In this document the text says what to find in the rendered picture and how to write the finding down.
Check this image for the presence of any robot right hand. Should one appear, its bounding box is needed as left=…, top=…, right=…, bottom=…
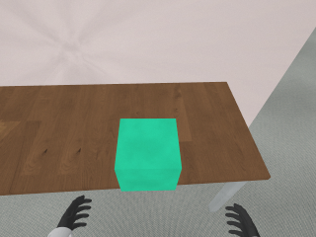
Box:
left=225, top=203, right=261, bottom=237

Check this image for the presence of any left robot forearm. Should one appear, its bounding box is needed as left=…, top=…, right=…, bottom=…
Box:
left=47, top=227, right=73, bottom=237

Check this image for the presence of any carton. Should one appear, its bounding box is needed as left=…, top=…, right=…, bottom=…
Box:
left=115, top=118, right=182, bottom=192

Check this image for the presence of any robot left hand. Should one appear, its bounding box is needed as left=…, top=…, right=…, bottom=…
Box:
left=56, top=195, right=92, bottom=231

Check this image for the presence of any table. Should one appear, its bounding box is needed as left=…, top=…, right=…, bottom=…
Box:
left=0, top=81, right=271, bottom=212

